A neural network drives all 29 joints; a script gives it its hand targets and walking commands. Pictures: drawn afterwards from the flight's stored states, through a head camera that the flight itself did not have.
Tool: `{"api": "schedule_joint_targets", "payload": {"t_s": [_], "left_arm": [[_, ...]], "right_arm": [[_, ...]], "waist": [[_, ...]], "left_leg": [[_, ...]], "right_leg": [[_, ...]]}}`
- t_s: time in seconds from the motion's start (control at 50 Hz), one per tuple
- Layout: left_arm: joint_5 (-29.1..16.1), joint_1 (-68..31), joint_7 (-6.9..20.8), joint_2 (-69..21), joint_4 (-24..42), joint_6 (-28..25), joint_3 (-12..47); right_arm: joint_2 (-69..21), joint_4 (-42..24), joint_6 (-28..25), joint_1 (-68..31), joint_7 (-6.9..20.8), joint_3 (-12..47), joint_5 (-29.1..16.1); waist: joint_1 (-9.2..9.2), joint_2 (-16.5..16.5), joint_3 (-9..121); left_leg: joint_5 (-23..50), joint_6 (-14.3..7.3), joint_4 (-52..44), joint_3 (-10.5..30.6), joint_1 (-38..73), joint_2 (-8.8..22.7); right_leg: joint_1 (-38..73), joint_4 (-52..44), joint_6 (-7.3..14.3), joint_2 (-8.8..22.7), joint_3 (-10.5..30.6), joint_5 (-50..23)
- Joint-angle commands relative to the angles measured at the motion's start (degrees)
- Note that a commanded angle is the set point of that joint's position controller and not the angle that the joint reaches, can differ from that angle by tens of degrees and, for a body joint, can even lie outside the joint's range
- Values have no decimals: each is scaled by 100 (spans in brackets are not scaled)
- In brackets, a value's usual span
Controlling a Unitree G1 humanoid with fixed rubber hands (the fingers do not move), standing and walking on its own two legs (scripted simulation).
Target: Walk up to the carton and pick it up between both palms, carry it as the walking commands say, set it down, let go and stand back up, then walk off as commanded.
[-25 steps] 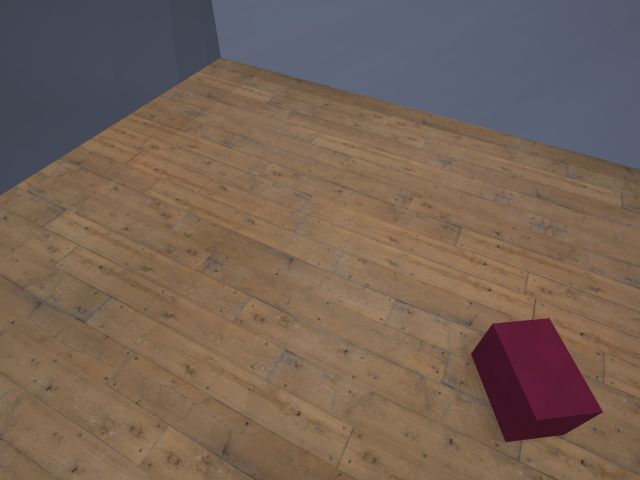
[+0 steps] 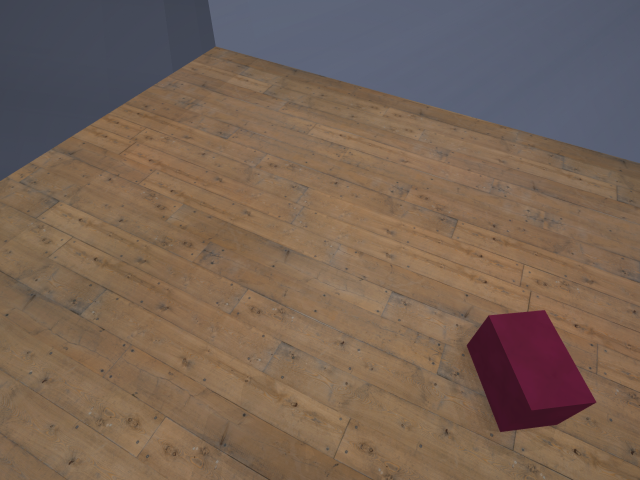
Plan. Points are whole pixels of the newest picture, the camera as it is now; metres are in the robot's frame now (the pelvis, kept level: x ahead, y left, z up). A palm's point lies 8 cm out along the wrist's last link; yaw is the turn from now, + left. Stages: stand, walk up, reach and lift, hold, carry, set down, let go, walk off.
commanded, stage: walk off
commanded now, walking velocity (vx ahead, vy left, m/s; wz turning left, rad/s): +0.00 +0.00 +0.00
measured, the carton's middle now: (522, 370) +0.53 -0.64 -0.67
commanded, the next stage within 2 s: none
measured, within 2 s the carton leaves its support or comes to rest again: neither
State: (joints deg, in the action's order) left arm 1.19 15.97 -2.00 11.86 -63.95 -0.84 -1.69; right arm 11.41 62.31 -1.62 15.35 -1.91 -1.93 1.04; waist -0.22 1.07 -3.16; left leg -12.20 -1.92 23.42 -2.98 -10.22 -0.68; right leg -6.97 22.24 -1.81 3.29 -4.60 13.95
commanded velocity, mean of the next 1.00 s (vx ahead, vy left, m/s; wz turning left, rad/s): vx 0.00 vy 0.20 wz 0.00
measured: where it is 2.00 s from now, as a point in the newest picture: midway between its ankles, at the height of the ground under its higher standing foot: outside the picture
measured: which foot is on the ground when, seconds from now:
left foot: down 0.00-0.22, up 0.24-0.40, down 0.42-0.76, up 0.78-1.00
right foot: down 0.00-0.42, up 0.44-0.74, down 0.76-1.00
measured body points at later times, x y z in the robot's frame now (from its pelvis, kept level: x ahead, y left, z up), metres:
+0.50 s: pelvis -0.01 +0.08 -0.01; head +0.02 +0.10 +0.44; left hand +0.02 +0.34 -0.17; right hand +0.02 -0.19 -0.15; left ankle +0.01 +0.17 -0.74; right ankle -0.04 -0.09 -0.70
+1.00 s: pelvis -0.03 +0.15 +0.00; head -0.01 +0.11 +0.45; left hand -0.04 +0.41 -0.13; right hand +0.02 -0.11 -0.16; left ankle -0.04 +0.33 -0.63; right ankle -0.06 +0.04 -0.74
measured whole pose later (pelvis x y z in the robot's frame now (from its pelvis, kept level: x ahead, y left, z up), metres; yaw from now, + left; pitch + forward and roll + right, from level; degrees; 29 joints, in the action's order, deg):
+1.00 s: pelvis -0.03 +0.15 +0.00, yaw -1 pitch +0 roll +4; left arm 2.5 17.5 -3.4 11.0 -60.9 1.0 -2.6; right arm 14.3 56.9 3.8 11.1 0.5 -5.2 2.2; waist 0.8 -0.4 -2.9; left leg -17.8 3.4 66.7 4.0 -30.2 -1.3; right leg -9.9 26.3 -0.3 8.1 -6.7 16.0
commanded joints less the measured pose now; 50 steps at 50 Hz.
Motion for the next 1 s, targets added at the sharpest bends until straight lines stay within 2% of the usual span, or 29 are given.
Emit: {"api": "schedule_joint_targets", "payload": {"t_s": [0.0,0.04,0.12,0.18,0.2,0.22,0.24,0.26,0.3,0.32,0.34,0.36,0.38,0.4,0.42,0.46,0.5,0.54,0.64,0.7,0.72,0.74,0.76,0.78,0.8,0.84,0.88,0.9,0.98], "left_arm": [[-23,128,19,631,348,-79,-81],[-9,345,41,-307,74,22,195],[100,-164,2,886,448,61,-34],[133,95,-116,1448,451,84,-232],[122,235,-141,1566,407,99,-301],[160,139,-173,1619,468,83,-285],[176,95,-130,1336,492,112,-229],[215,101,-116,1240,506,114,-220],[177,-96,-96,1410,520,125,-279],[175,-379,-87,1345,617,128,-290],[142,-503,-95,1301,546,212,-260],[171,-359,-71,1188,555,280,-265],[158,-282,-78,816,630,299,-227],[106,-451,-167,598,805,367,-167],[23,-245,-154,644,710,445,-196],[-60,-428,-127,634,702,414,-201],[99,-276,-130,682,608,369,-248],[54,-177,-71,482,567,362,-157],[44,-252,-201,260,609,370,-73],[-61,824,-245,262,274,331,-64],[12,1134,-301,518,212,232,-68],[90,911,-308,1392,340,208,-298],[149,566,-314,1579,456,268,-291],[177,342,-370,1636,401,232,-334],[168,52,-333,1089,443,240,-276],[155,-272,-243,966,583,178,-207],[113,-72,-177,854,575,86,-240],[90,-12,-178,1136,595,86,-324],[187,505,-157,1050,452,123,-369]], "right_arm": [[1059,-332,-64,62,4,-175,-67],[89,23,83,403,8,40,-100],[706,-117,273,80,-63,-85,-87],[933,-222,303,93,-11,-204,11],[1106,-276,347,1,26,-276,49],[883,-337,361,152,28,-238,40],[818,-391,379,168,122,-229,24],[705,-445,363,4,146,-250,38],[462,-544,385,87,160,-221,32],[603,-555,362,228,175,-245,10],[239,-413,315,505,191,-190,-1],[334,-320,274,851,217,-218,33],[1156,-259,270,1026,147,-374,119],[1312,-417,284,680,113,-324,70],[1239,-574,262,257,99,-308,113],[1126,-424,298,527,78,-280,136],[1077,-583,280,-60,0,-236,133],[1113,-637,240,134,33,-234,108],[504,-535,374,49,-30,-31,99],[789,-601,445,-297,13,-122,73],[931,-617,441,-229,-32,-182,34],[278,-798,376,-110,0,-100,-50],[524,-818,448,-331,-17,-161,157],[870,-853,492,-323,60,-270,167],[674,-753,467,-401,111,-278,188],[703,-703,480,-285,230,-388,137],[694,-551,505,74,282,-436,151],[560,-564,507,-11,214,-412,124],[67,-939,601,-720,378,-246,79]], "waist": [[-7,-166,124],[18,-194,165],[81,49,53],[203,848,159],[335,914,166],[226,794,164],[205,1210,-7],[262,896,-187],[84,1010,-96],[-97,827,9],[-249,348,45],[-288,156,23],[-336,-1817,260],[-290,-2128,128],[-146,-1614,224],[-120,-687,133],[88,-474,376],[-3,-623,696],[-63,-874,432],[459,-294,690],[637,-28,842],[469,1970,657],[408,1384,-37],[225,858,-260],[147,374,-319],[-121,456,-350],[-81,356,67],[-28,660,88],[262,1182,-99]], "left_leg": [[617,-85,-563,661,-71,784],[677,-8,-418,441,-105,531],[560,106,-82,317,-372,554],[-91,137,706,216,-700,426],[-619,159,1367,149,-687,433],[-943,175,1564,95,-817,416],[-1264,104,2165,205,-1130,484],[-1733,136,2351,165,-1481,409],[-1728,133,1971,294,-1583,579],[-1212,152,1312,182,-915,647],[-562,159,549,-144,-191,283],[244,209,-169,41,238,327],[843,-79,-840,1292,583,1308],[1593,-606,-951,1532,-143,1725],[1351,-948,-847,1189,-611,1861],[1402,-1012,-600,1115,-517,1515],[1968,-761,-424,573,-142,1241],[2338,-855,-322,869,327,1385],[1351,-989,-494,946,-414,1336],[1439,-761,4,587,-811,1045],[851,-445,674,475,-1215,794],[-1740,121,2127,-141,-2816,-28],[-1890,247,3541,401,-2696,151],[-1512,241,4215,850,-2376,123],[-1107,270,4298,907,-2359,166],[-786,341,4507,888,-2315,-70],[-560,507,4803,734,-2301,-197],[-551,578,4909,459,-2272,-191],[-534,784,3284,411,-2351,148]], "right_leg": [[112,-319,181,518,415,-646],[92,-311,227,569,481,-815],[-260,-260,182,922,630,-1086],[-195,-372,592,1605,1242,-1169],[-347,-379,907,1947,1520,-1452],[-469,-528,1095,2244,1762,-1401],[-512,-482,1278,2297,1788,-1552],[-531,-443,1398,2389,1868,-2218],[-385,-274,1140,2227,1658,-2169],[-738,-71,814,1899,1271,-1843],[-1122,216,689,1618,978,-1674],[-1486,854,336,1070,438,-995],[-2114,2207,3,277,-308,716],[-2094,3258,-33,15,-286,2500],[-1835,3885,76,134,155,2452],[-1873,4260,199,180,259,2100],[-1997,4035,244,192,118,1563],[-2036,3707,359,187,-4,1495],[-1143,2248,435,-57,-216,1471],[89,571,468,-4,-271,-12],[907,-677,556,664,516,-519],[1481,-1017,994,2735,2664,-1278],[162,-1188,1581,3137,2659,-1652],[-450,-985,1762,2909,2292,-1916],[-548,-900,1460,2332,1709,-1514],[-647,-603,904,1710,867,-1875],[-100,-347,915,1545,552,-2680],[-263,-307,951,1580,364,-2877],[144,-278,884,1488,521,-1990]]}}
